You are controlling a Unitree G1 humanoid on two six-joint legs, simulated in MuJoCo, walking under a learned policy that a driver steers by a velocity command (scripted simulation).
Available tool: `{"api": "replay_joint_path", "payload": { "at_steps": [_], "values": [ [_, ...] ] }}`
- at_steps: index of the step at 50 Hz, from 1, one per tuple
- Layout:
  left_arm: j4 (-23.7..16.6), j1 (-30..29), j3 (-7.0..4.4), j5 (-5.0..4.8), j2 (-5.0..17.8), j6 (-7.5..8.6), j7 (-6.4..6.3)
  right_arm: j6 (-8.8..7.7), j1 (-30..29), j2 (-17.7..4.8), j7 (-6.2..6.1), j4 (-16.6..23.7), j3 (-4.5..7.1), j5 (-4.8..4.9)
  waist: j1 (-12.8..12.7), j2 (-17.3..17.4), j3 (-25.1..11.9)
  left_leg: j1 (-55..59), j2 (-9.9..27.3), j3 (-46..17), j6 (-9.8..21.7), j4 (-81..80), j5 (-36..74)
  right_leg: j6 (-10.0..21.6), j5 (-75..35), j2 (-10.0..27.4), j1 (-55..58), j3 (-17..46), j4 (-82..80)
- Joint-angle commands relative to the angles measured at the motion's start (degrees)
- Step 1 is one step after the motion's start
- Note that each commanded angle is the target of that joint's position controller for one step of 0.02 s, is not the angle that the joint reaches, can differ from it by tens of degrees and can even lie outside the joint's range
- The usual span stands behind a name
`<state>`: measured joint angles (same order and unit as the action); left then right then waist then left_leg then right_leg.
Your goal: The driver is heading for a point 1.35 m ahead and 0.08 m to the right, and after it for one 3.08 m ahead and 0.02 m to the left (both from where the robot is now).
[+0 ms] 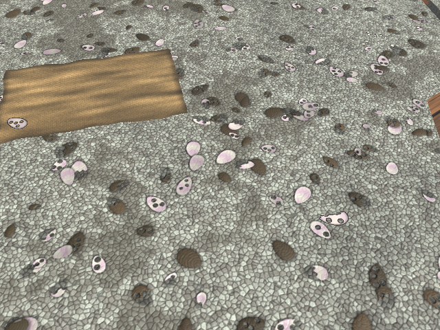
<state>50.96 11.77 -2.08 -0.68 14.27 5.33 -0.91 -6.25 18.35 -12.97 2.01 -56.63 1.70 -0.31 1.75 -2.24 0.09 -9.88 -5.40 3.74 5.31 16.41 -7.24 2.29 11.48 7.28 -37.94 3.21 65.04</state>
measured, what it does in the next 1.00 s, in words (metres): walks ahead: right foot, then left foot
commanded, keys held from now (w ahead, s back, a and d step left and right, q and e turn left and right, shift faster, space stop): w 1.00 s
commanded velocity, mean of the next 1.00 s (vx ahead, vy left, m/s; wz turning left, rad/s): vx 0.50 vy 0.00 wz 0.00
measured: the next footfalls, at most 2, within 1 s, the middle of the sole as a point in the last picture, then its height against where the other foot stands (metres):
right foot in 0.30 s outside the picture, level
left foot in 0.86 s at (199, 290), level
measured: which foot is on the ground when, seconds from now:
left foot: down 0.00-0.32, up 0.34-0.84, down 0.86-1.00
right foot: up 0.00-0.28, down 0.30-0.86, up 0.88-1.00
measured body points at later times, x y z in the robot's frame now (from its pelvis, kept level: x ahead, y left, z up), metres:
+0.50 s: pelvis +0.28 -0.08 +0.00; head +0.29 -0.10 +0.45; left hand +0.33 +0.18 -0.12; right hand +0.37 -0.35 -0.14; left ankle +0.29 +0.08 -0.66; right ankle +0.29 -0.16 -0.74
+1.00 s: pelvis +0.55 -0.01 -0.01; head +0.58 +0.00 +0.44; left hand +0.60 +0.25 -0.15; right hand +0.66 -0.27 -0.13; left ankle +0.61 +0.07 -0.74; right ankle +0.46 -0.16 -0.65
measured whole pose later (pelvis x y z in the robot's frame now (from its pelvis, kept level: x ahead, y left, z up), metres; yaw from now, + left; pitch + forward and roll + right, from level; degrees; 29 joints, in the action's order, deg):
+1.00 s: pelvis +0.55 -0.01 -0.01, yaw +1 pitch +2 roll +0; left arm 54.6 16.5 -2.8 -1.3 14.8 5.7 -0.2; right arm -5.8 10.6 -13.9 1.9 -51.9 3.1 -0.1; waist 0.2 -1.8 1.3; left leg -19.2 -2.3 3.8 3.9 25.7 -8.3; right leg 2.8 19.8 3.0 -24.7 1.5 68.3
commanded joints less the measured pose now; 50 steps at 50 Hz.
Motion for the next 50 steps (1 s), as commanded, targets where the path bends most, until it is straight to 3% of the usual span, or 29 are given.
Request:
{"api": "replay_joint_path", "payload": {
  "at_steps": [1, 5, 10, 12, 13, 14, 15, 16, 17, 18, 19, 20, 21, 23, 25, 28, 31, 37, 40, 41, 42, 43, 44, 45, 46, 47, 48, 50],
  "values": [
    [-2.4, 1.9, -0.74, 0.71, 2.6, -0.2, -0.38, -1.02, -2.4, -7.6, -1.12, 3.2, 1.21, 0.1, -2.7, 4.2, 3.1, -6.1, 16.0, -11.8, 9.8, -11.6, 4.2, -1.5, -9.3, 2.4, -1.1, 0.1, -8.3],
    [-4.9, -7.4, -0.34, 0.16, 1.6, 0.45, 0.35, -0.26, 2.3, -9.2, -1.96, 2.2, 1.47, 1.01, 0.7, 4.4, 3.1, -1.1, 15.1, -9.1, 7.2, -10.6, 5.0, -2.0, -17.6, -0.3, 0.9, -2.2, -24.8],
    [-7.7, -14.4, -0.16, -0.59, 2.5, 0.98, 2.1, 0.96, 6.5, -9.7, -2.11, 0.2, 1.81, 1.52, 2.8, 5.2, 4.7, 8.4, 18.8, -10.3, 6.4, -6.4, 3.6, -0.8, -12.3, -1.9, 0.6, -2.4, -33.3],
    [-8.0, -12.9, -0.58, -0.6, 3.8, 1.5, 2.67, 1.58, 5.9, -10.4, -2.24, 0.2, 2.15, 1.55, 1.2, 6.0, 3.8, 10.8, 20.1, -11.1, 5.5, -3.2, 6.9, 0.8, -7.7, -2.9, 4.0, -3.0, -35.7],
    [-7.3, -9.5, -1.17, -0.54, 4.9, 1.73, 2.73, 1.9, 4.7, -10.8, -2.27, 0.4, 2.23, 1.5, -1.1, 6.6, 2.0, 10.9, 19.6, -10.4, 4.7, 0.7, 14.0, 1.8, -6.1, -4.4, 9.4, -4.3, -36.8],
    [-5.0, -1.8, -2.47, -0.44, 7.1, 1.87, 2.55, 2.21, 3.8, -10.0, -2.24, 0.8, 1.89, 1.2, -5.0, 6.1, -2.5, 9.6, 16.7, -8.0, 3.3, 9.9, 23.2, 3.3, -5.8, -6.3, 19.6, -5.7, -38.0],
    [-2.1, 10.1, -4.02, -0.01, 11.4, 1.96, 2.08, 2.16, 3.2, -7.7, -2.22, 2.1, 0.86, 0.33, -9.4, 2.4, -11.1, 0.6, 13.2, -4.6, 1.2, 26.2, 19.6, 6.8, -7.2, 0.1, 36.8, 1.3, -36.5],
    [-0.7, 17.0, -5.58, 0.81, 17.9, 1.43, 2.02, 0.8, 9.3, -0.8, -1.67, 3.1, -1.24, 0.17, -8.0, -12.4, -19.0, -23.9, 3.1, -1.0, -3.3, 49.2, -4.7, 16.0, -1.3, 14.0, 59.6, 26.7, -40.4],
    [-0.5, 17.7, -4.24, 0.66, 12.8, 1.4, 2.24, -0.78, 9.1, -3.8, -1.36, 2.1, -0.7, 1.29, -8.6, -12.3, -22.3, -31.9, 2.8, -9.9, -2.7, 58.2, -24.1, 17.7, 3.9, 16.4, 61.4, 39.7, -47.7],
    [-1.5, 12.1, -3.06, 0.34, 9.4, 1.52, 2.21, -1.56, 3.6, -9.1, -1.14, 3.7, 0.7, 2.77, -7.4, -8.3, -13.2, -36.6, 6.5, -10.3, -1.4, 61.0, -20.5, 14.2, 3.8, 14.4, 53.9, 31.1, -48.1],
    [-2.9, 6.4, -2.3, 0.28, 7.3, 1.38, 2.22, -1.61, -0.2, -9.4, -1.39, 4.6, 0.85, 2.76, -5.7, -4.0, -8.5, -35.0, 9.8, -8.7, -1.1, 59.0, -14.7, 12.2, -0.5, 11.9, 45.3, 22.5, -49.2],
    [-3.4, 2.6, -1.69, 0.47, 5.5, 1.29, 2.52, -1.21, -2.0, -8.5, -1.76, 4.9, 1.08, 1.93, -4.0, -1.0, -4.7, -32.7, 11.7, -7.8, -1.4, 55.1, -10.7, 11.1, -4.5, 9.3, 37.7, 16.9, -51.5],
    [-3.4, 1.0, -1.23, 0.82, 4.1, 1.4, 2.77, -0.35, -1.5, -7.7, -2.04, 4.8, 1.41, 1.37, -2.1, -1.7, -2.9, -29.1, 13.3, -8.0, -1.7, 51.6, -8.0, 9.9, -6.9, 7.0, 32.8, 12.5, -53.5],
    [-2.1, 2.2, -1.34, 0.96, 4.2, 1.69, 3.02, 1.1, 0.5, -5.0, -2.17, 4.2, 1.2, 1.15, -0.6, -2.4, -1.9, -25.7, 13.5, -7.0, -2.4, 49.1, -5.5, 10.4, -11.8, 5.2, 28.5, 8.4, -55.9],
    [-0.7, 4.4, -1.78, 1.03, 5.8, 1.85, 2.57, 1.64, -1.5, -5.0, -2.37, 5.1, 1.46, 0.88, -0.3, -1.3, -0.4, -28.4, 13.7, -6.7, -3.3, 45.4, -1.8, 11.0, -16.7, 5.0, 28.5, 5.6, -57.1],
    [0.6, 7.2, -1.9, 0.84, 6.5, 1.29, 1.56, 1.56, -8.4, -4.6, -2.28, 7.5, 1.58, 0.52, -1.8, -0.9, 1.1, -32.5, 13.6, -6.5, -4.2, 35.3, 6.0, 10.4, -18.7, 4.7, 30.8, 3.2, -57.9],
    [1.6, 9.4, -1.94, 0.45, 7.2, 0.95, 0.94, 1.2, -14.6, -3.7, -1.77, 9.2, 1.26, 0.77, -3.6, -1.2, 2.4, -30.4, 12.2, -5.1, -4.2, 24.8, 12.8, 9.1, -15.8, 3.6, 31.5, 0.8, -58.8],
    [4.7, 14.2, -2.42, -0.23, 7.9, -0.23, 0.37, 0.47, -23.4, -4.1, -0.11, 12.6, 0.89, 1.47, -5.7, -1.2, 5.5, -31.8, 10.6, -4.5, -2.5, 15.4, 10.0, 8.6, -14.8, 7.2, 41.1, 1.0, -56.0],
    [4.8, 12.6, -2.96, -0.34, 9.0, -0.99, 0.06, -0.11, -20.9, -5.8, 0.6, 12.7, 1.51, 1.5, -3.2, -2.4, 3.4, -25.0, 8.6, -2.9, -0.5, 13.1, 3.9, 7.2, -24.9, 8.1, 43.7, 0.7, -50.8],
    [4.6, 11.4, -3.06, -0.27, 9.4, -1.26, 0.05, -0.22, -16.7, -7.2, 0.49, 11.6, 2.28, 1.42, -0.7, -3.1, 0.6, -17.8, 6.5, -1.1, 0.5, 12.6, 2.9, 6.4, -34.4, 7.2, 43.2, -0.3, -45.9],
    [4.2, 10.5, -2.66, 0.0, 8.4, -1.59, 0.08, -0.2, -7.5, -9.5, 0.17, 8.6, 3.7, 1.36, 3.6, -2.4, -4.7, -5.5, 4.8, 0.1, 2.0, 12.1, 3.7, 5.0, -40.3, 4.1, 40.2, -2.5, -35.4],
    [2.9, 10.6, -1.78, 0.8, 6.8, -1.56, 0.12, -0.1, 3.5, -13.7, -0.4, 6.1, 5.03, 0.77, 7.2, 2.6, -12.9, 12.8, 13.5, -9.9, 5.5, 13.6, 4.9, 3.0, -27.9, 0.6, 28.3, -4.9, -18.2],
    [2.8, 18.0, 0.52, 0.76, -1.3, -0.22, 0.93, 0.25, 8.5, -18.1, -0.34, 4.7, 5.98, 0.33, 3.9, 17.9, -21.0, 33.5, 27.1, -37.7, 15.1, 7.6, -5.7, -1.1, 8.7, -10.4, 4.3, -4.5, 3.7],
    [3.5, 15.6, -0.38, -0.52, 3.1, 1.34, 1.2, 0.26, 7.7, -12.9, -0.32, 4.9, 4.45, 0.82, 5.2, 15.3, -21.8, 33.4, 27.6, -45.7, 14.5, 1.5, -10.2, -0.2, 20.4, -9.5, -2.6, 4.1, 12.1],
    [1.5, 9.9, -1.45, -1.9, 7.2, 2.25, 1.33, 0.09, 2.5, -10.4, -0.48, 5.8, 3.67, 1.07, 4.4, 12.4, -13.0, 25.9, 25.8, -37.1, 11.5, 0.8, -8.2, 0.9, 16.8, -6.3, -6.7, 3.6, 13.5],
    [0.4, 6.1, -1.53, -1.9, 7.6, 2.46, 0.93, 0.03, -2.6, -8.7, -0.53, 7.0, 3.07, 0.84, 2.6, 7.0, -8.4, 16.9, 23.8, -29.5, 9.9, -0.4, -2.9, 1.2, 11.2, -2.9, -4.8, 1.9, 10.9],
    [0.1, 4.1, -1.92, -0.92, 7.1, 2.13, 0.49, -0.1, -5.8, -7.0, -0.26, 7.4, 2.58, 0.32, 0.8, 4.4, -4.6, 8.9, 21.6, -24.3, 8.9, -2.3, 2.1, 1.0, 7.7, -1.0, -2.2, 1.1, 7.1],
    [0.5, 6.6, -2.15, -0.37, 4.7, 0.5, 0.26, -0.42, -6.8, -5.1, 0.08, 6.7, 2.01, -0.29, -2.3, 6.4, -3.3, 1.8, 18.9, -19.0, 8.2, -5.6, 4.8, 0.9, 4.6, 1.0, 3.9, 1.4, 2.7]
  ]
}}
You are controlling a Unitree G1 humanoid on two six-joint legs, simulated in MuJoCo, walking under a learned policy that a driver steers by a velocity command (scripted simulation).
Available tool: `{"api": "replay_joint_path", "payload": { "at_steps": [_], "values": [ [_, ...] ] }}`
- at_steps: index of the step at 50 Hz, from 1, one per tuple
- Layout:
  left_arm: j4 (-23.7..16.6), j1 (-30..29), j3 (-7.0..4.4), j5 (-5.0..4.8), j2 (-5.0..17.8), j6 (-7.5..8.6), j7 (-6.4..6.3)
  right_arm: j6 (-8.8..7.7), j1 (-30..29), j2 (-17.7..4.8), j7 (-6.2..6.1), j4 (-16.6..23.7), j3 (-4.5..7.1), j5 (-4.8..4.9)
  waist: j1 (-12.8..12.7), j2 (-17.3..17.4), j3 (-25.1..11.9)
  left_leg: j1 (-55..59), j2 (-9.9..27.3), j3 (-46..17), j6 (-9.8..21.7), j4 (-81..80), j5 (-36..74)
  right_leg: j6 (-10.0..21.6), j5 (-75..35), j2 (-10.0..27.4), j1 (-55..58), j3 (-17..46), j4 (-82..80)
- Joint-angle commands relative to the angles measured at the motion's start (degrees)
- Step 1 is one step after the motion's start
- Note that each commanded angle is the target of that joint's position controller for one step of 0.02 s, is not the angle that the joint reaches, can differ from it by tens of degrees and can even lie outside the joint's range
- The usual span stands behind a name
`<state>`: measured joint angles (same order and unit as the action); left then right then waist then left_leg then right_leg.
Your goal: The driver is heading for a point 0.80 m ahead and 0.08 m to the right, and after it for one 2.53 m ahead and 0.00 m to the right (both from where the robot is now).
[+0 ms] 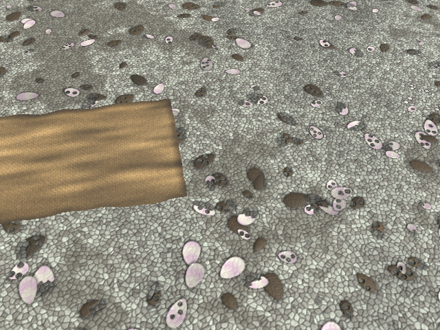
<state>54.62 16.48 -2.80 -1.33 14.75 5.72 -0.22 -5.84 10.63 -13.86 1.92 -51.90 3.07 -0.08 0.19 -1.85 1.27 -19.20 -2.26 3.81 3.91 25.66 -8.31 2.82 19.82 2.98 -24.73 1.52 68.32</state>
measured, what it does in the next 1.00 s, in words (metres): walks ahead: right foot, then left foot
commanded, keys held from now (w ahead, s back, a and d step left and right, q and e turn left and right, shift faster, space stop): w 1.00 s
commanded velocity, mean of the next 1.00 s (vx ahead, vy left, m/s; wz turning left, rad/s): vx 0.50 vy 0.00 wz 0.00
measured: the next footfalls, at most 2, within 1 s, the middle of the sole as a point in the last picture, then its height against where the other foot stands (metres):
right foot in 0.42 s outside the picture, level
left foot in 0.98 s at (195, 258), level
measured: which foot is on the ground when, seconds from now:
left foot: down 0.00-0.44, up 0.46-0.96, down 0.98-1.00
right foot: up 0.00-0.40, down 0.42-1.00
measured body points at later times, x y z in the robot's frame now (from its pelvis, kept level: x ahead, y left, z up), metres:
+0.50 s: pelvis +0.27 -0.06 -0.01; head +0.31 -0.07 +0.44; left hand +0.44 +0.19 -0.11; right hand +0.26 -0.33 -0.16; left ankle +0.11 +0.08 -0.66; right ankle +0.36 -0.15 -0.74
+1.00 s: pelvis +0.55 -0.02 -0.02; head +0.58 -0.01 +0.43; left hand +0.50 +0.25 -0.16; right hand +0.75 -0.26 -0.11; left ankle +0.67 +0.08 -0.74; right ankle +0.37 -0.15 -0.72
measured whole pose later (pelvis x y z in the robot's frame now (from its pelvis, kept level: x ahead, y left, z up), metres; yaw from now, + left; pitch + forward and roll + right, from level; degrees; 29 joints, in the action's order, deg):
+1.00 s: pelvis +0.55 -0.02 -0.02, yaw +0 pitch +2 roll -1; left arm 58.8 22.7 -3.8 -0.7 14.6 3.2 -0.6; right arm -5.7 0.5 -13.3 2.1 -49.3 3.3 0.7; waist -3.1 -0.1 1.2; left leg -28.7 1.3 2.5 3.3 30.9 -4.3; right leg 0.0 25.1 1.1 0.5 -2.6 28.9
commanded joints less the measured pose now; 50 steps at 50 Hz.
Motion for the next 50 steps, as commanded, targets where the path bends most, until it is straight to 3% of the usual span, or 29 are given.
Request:
{"api": "replay_joint_path", "payload": {
  "at_steps": [1, 4, 6, 10, 15, 18, 19, 20, 21, 22, 23, 24, 25, 26, 27, 29, 31, 34, 38, 43, 46, 47, 48, 49, 50],
  "values": [
    [-2.9, 2.7, -1.35, 0.3, 3.1, -0.54, -0.5, -0.95, 1.8, -4.7, 0.11, 1.3, 0.77, -0.34, -1.2, 6.0, -3.7, 9.4, 15.3, -17.2, 10.0, -16.2, 6.9, 0.1, -4.2, 5.5, -8.6, 2.6, -2.3],
    [-4.7, -2.2, -1.6, 0.86, 3.2, -1.36, -0.77, -1.0, 4.4, -7.4, -0.88, 0.0, 1.42, -0.2, -0.9, 4.6, -0.8, 8.8, 15.3, -14.0, 10.6, -18.8, 9.6, -1.5, -10.3, 6.3, -13.4, 2.0, -9.6],
    [-6.0, -6.3, -1.67, 1.11, 3.0, -1.31, -0.66, -0.59, 6.2, -7.7, -1.55, -0.7, 1.45, -0.04, 0.1, 4.3, 0.0, 10.5, 14.8, -12.3, 9.8, -19.4, 10.3, -2.2, -16.4, 6.1, -16.1, 1.7, -16.0],
    [-7.9, -13.9, -1.14, 0.78, 1.8, -0.84, 0.08, -0.11, 9.5, -8.1, -2.11, -2.0, 1.35, 0.53, 2.4, 5.0, 1.5, 12.2, 12.8, -8.2, 7.6, -19.6, 9.7, -2.3, -25.5, 4.0, -14.2, -0.4, -28.7],
    [-10.7, -21.5, -0.58, 0.11, 1.9, -0.28, 1.6, 0.94, 14.0, -8.7, -2.27, -4.6, 1.65, 0.94, 4.8, 5.2, 3.8, 20.3, 15.8, -8.2, 7.4, -16.5, 9.6, -1.4, -22.6, 2.4, -15.3, -1.2, -36.4],
    [-11.3, -20.5, -0.93, 0.0, 3.5, 0.32, 2.47, 1.68, 13.2, -9.7, -2.61, -5.1, 2.21, 1.18, 2.8, 6.5, 2.8, 23.9, 17.8, -8.7, 6.2, -12.2, 16.3, 0.8, -16.7, 1.1, -11.3, -1.8, -39.0],
    [-10.6, -17.2, -1.51, 0.07, 4.7, 0.48, 2.49, 1.89, 11.9, -10.2, -2.65, -4.8, 2.37, 1.23, 0.7, 7.2, 0.8, 23.8, 17.4, -8.0, 5.5, -8.7, 24.5, 1.7, -15.3, -0.5, -5.7, -3.2, -39.8],
    [-8.4, -10.1, -2.62, 0.29, 6.5, 0.53, 2.3, 2.17, 10.4, -9.9, -2.66, -4.4, 2.21, 1.25, -3.2, 7.0, -3.3, 22.3, 15.1, -6.0, 4.2, -0.7, 33.1, 3.1, -15.9, -2.5, 4.3, -4.9, -41.0],
    [-5.3, 0.7, -4.08, 0.63, 9.8, 0.51, 1.83, 2.23, 10.0, -8.1, -2.65, -3.6, 1.5, 0.78, -7.3, 5.0, -10.4, 14.6, 11.9, -3.6, 2.4, 12.5, 30.6, 5.5, -17.6, 0.2, 20.6, -1.8, -39.3],
    [-3.9, 9.1, -5.48, 1.79, 15.9, 0.26, 1.37, 1.4, 15.0, -2.8, -2.28, -2.3, -0.17, -0.05, -6.8, -7.2, -19.8, -6.8, 4.1, -0.6, -1.5, 35.4, 7.7, 13.2, -14.6, 15.2, 43.8, 20.8, -40.1],
    [-3.2, 10.2, -4.59, 1.12, 13.4, 0.01, 1.64, -0.1, 16.3, -1.5, -1.82, -3.2, -0.8, 0.8, -6.4, -14.1, -24.9, -18.8, -1.1, -7.3, -2.3, 47.3, -23.9, 17.9, -7.4, 21.1, 49.7, 40.7, -50.0],
    [-3.9, 5.8, -3.33, 0.68, 9.6, 0.12, 1.67, -1.14, 11.5, -7.4, -1.52, -2.3, 0.73, 2.31, -6.3, -9.2, -17.0, -24.5, 3.0, -10.4, -1.0, 52.2, -22.2, 14.7, -3.6, 18.8, 43.4, 34.6, -51.1],
    [-5.2, 0.8, -2.62, 0.78, 7.2, 0.09, 1.55, -1.55, 6.9, -8.3, -1.53, -1.0, 0.9, 2.85, -5.1, -5.8, -10.8, -25.0, 6.1, -8.8, -0.2, 51.0, -17.0, 12.3, -5.6, 16.5, 34.8, 25.9, -52.1],
    [-5.8, -3.3, -2.01, 1.18, 5.6, 0.14, 1.78, -1.32, 4.8, -7.6, -1.92, -0.7, 1.08, 2.28, -3.1, -1.7, -6.2, -22.5, 8.5, -7.6, -0.3, 47.1, -12.3, 11.1, -9.8, 14.0, 25.8, 19.7, -54.3],
    [-6.0, -5.5, -1.5, 1.63, 4.0, 0.4, 1.96, -0.55, 4.9, -7.1, -2.31, -0.9, 1.57, 1.51, -1.2, -1.8, -4.0, -19.0, 10.3, -7.9, -0.4, 43.2, -9.4, 9.9, -12.7, 11.7, 20.0, 15.4, -56.3],
    [-5.1, -5.2, -1.44, 1.79, 3.8, 0.69, 2.15, 0.99, 7.3, -4.4, -2.49, -1.6, 1.43, 1.18, 0.8, -2.9, -3.1, -14.6, 11.1, -7.5, -0.9, 39.9, -6.9, 10.1, -15.5, 10.2, 14.7, 11.5, -59.2],
    [-4.0, -3.2, -1.84, 1.77, 5.6, 0.95, 1.63, 1.66, 5.6, -4.1, -2.71, -0.9, 1.6, 0.91, 1.1, -2.0, -1.5, -16.8, 11.3, -7.1, -1.8, 36.0, -3.2, 10.9, -18.8, 9.9, 13.8, 8.8, -61.0],
    [-2.7, -0.3, -2.03, 1.6, 6.7, 0.62, 0.6, 1.64, -0.8, -4.2, -2.61, 1.2, 1.8, 0.3, -0.2, -1.1, 0.2, -21.7, 11.3, -7.0, -3.1, 26.3, 5.6, 10.4, -21.5, 9.6, 16.2, 6.3, -62.0],
    [-1.2, 3.1, -1.99, 0.99, 7.1, 0.25, -0.03, 1.19, -8.5, -2.9, -1.82, 3.2, 1.2, 0.62, -2.5, -1.5, 1.8, -19.6, 9.1, -4.9, -3.3, 13.7, 14.5, 8.6, -20.4, 7.9, 17.6, 2.4, -62.6],
    [1.5, 7.6, -2.4, 0.47, 7.8, -0.79, -0.33, 0.66, -15.7, -3.1, -0.4, 6.0, 0.55, 1.23, -4.5, -1.5, 4.2, -21.1, 7.7, -4.5, -2.2, 6.2, 11.5, 8.3, -20.9, 11.0, 26.0, 2.2, -59.6],
    [2.0, 6.8, -2.96, 0.22, 8.8, -1.57, -0.65, 0.06, -14.4, -4.8, 0.38, 6.5, 0.93, 1.4, -2.5, -2.7, 2.9, -16.5, 6.3, -3.6, -0.2, 3.7, 5.4, 7.0, -28.3, 12.8, 29.6, 2.6, -55.3],
    [1.8, 5.5, -3.11, 0.19, 9.3, -1.81, -0.69, -0.1, -11.0, -6.1, 0.38, 5.7, 1.54, 1.35, -0.3, -3.5, 0.7, -10.6, 4.6, -2.1, 0.8, 3.1, 3.8, 6.3, -37.1, 12.3, 29.5, 1.8, -51.4],
    [1.5, 4.3, -2.89, 0.17, 8.7, -2.11, -0.68, -0.14, -3.6, -7.9, 0.18, 3.4, 2.69, 1.14, 3.6, -3.2, -3.6, -0.1, 2.5, -0.3, 2.1, 2.1, 4.2, 5.0, -45.4, 9.8, 27.8, -0.3, -42.9],
    [0.7, 4.1, -2.1, 0.69, 7.0, -2.2, -0.68, -0.13, 7.2, -11.4, -0.28, 0.4, 4.14, 0.74, 7.6, -0.7, -11.0, 16.7, 6.1, -4.3, 4.7, 4.1, 5.6, 3.1, -41.1, 6.6, 19.4, -2.6, -29.0],
    [-0.1, 10.3, -0.3, 1.2, 1.1, -1.26, -0.11, 0.2, 15.3, -17.1, -0.63, -1.2, 5.55, -0.11, 6.5, 11.9, -20.0, 40.4, 21.1, -29.0, 13.4, 2.0, -1.7, -1.4, -18.2, -2.4, -4.4, -5.3, -5.4]
  ]
}}
Velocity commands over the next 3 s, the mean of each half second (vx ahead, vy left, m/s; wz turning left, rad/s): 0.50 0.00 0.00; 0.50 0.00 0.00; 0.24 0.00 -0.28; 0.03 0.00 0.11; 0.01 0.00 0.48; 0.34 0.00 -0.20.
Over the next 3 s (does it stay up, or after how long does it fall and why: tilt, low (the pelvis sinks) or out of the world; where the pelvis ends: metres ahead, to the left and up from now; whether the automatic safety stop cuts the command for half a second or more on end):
stays up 0.89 0.03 -0.01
